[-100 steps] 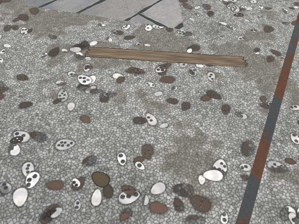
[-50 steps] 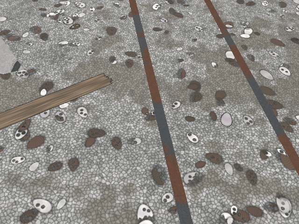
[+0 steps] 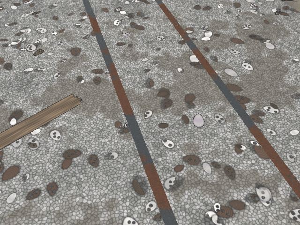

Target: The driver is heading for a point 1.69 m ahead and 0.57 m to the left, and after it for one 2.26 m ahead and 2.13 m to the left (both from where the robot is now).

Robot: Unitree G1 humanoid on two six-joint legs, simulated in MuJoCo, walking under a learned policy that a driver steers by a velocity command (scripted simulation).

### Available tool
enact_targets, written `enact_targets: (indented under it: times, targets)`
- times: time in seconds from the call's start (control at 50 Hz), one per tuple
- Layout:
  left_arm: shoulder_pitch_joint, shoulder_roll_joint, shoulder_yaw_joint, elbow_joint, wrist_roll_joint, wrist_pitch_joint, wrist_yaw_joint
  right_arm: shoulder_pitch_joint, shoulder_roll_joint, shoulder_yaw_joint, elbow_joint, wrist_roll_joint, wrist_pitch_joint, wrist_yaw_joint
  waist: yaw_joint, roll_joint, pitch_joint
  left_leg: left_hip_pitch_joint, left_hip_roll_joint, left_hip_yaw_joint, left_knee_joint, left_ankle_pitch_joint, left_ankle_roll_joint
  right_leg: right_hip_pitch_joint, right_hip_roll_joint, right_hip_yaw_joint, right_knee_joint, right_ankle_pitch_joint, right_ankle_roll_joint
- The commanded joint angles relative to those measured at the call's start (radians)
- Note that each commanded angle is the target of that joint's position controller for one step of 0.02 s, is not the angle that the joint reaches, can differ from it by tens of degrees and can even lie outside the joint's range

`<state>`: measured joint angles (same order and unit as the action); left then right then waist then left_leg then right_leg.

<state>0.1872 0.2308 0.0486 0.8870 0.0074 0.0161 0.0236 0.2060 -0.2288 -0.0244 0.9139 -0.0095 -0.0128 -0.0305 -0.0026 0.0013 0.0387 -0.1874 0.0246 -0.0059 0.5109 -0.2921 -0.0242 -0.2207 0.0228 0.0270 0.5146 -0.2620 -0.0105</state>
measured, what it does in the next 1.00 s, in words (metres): stands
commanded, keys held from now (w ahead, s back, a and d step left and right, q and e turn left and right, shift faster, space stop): no key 0.82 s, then w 0.18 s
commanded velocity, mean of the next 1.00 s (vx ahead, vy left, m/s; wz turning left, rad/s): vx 0.03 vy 0.00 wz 0.00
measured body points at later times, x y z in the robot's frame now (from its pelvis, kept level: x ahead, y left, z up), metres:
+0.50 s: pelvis +0.00 +0.00 +0.00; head +0.01 +0.00 +0.45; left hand +0.05 +0.26 -0.15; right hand +0.04 -0.25 -0.15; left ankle -0.01 +0.13 -0.74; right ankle +0.01 -0.11 -0.74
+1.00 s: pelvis +0.02 +0.01 +0.00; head +0.02 +0.01 +0.45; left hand +0.02 +0.26 -0.16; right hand +0.01 -0.24 -0.16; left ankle -0.01 +0.13 -0.73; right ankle +0.01 -0.11 -0.73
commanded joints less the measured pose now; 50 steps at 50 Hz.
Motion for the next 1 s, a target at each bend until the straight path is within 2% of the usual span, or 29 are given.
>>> enact_targets:
  times: [0.02,0.4,0.82,0.84,0.86,0.9,0.94,1.0]
  targets:
    - [-0.018,0.099,0.02,-0.022,-0.002,-0.014,0.006,0.005,-0.117,-0.024,-0.024,0.001,-0.009,-0.005,-0.004,-0.007,-0.022,-0.036,0.027,-0.027,-0.096,0.111,0.019,0.026,-0.047,0.053,-0.089,0.129,-0.018]
    - [0.005,0.086,0.006,0.133,-0.007,-0.013,0.016,0.051,-0.094,-0.013,0.092,0.004,-0.003,-0.013,0.0,-0.001,-0.005,-0.034,0.005,-0.01,-0.111,0.124,0.02,0.033,-0.041,0.032,-0.103,0.145,-0.016]
    - [0.046,0.064,-0.013,0.201,-0.009,-0.013,0.018,0.116,-0.063,0.0,0.15,0.007,-0.002,-0.015,0.003,0.0,0.011,-0.047,-0.004,-0.006,-0.115,0.113,0.026,0.017,-0.035,0.017,-0.108,0.127,-0.012]
    - [0.066,0.054,-0.015,0.212,-0.009,-0.012,0.019,0.138,-0.051,0.003,0.163,0.007,0.0,-0.016,0.003,-0.001,-0.014,-0.038,-0.015,0.005,-0.117,0.015,0.029,0.026,-0.025,0.007,-0.113,0.021,-0.014]
    - [0.074,0.065,-0.011,0.215,-0.015,-0.01,0.021,0.143,-0.059,-0.001,0.165,0.013,0.002,-0.019,0.004,-0.003,0.001,-0.058,-0.032,0.017,-0.102,-0.136,0.041,0.005,-0.009,-0.003,-0.103,-0.154,-0.025]
    - [0.075,0.087,-0.003,0.204,-0.023,-0.016,0.023,0.13,-0.079,-0.008,0.148,0.02,-0.001,-0.023,0.006,-0.005,0.08,-0.141,-0.026,-0.007,-0.088,-0.394,0.077,-0.09,-0.018,0.022,-0.102,-0.439,-0.059]
    - [0.086,0.077,-0.003,0.194,-0.028,-0.041,0.017,0.137,-0.066,-0.007,0.136,0.026,-0.024,-0.018,0.007,-0.013,0.118,-0.181,0.002,-0.048,-0.077,-0.412,0.104,-0.118,-0.055,0.073,-0.106,-0.464,-0.087]
    - [0.135,0.078,0.001,0.196,-0.037,-0.075,0.003,0.14,-0.05,-0.008,0.121,0.032,-0.059,-0.001,0.018,-0.031,0.096,-0.208,0.007,-0.06,-0.025,-0.349,0.119,-0.074,-0.098,0.147,-0.112,-0.446,-0.124]
Velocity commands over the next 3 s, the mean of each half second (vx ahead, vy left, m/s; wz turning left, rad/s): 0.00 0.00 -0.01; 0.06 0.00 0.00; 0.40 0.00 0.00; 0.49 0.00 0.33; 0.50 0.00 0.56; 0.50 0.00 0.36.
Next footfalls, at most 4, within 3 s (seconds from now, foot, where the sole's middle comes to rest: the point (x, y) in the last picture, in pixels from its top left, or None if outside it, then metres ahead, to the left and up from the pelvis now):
1.52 right None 0.43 -0.09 -0.77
2.10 left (113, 190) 0.68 0.21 -0.77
2.60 right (128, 132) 1.03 0.15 -0.77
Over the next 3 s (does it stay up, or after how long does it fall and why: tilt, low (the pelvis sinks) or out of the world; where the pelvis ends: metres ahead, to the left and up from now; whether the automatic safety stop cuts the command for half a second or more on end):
stays up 1.00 0.27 0.01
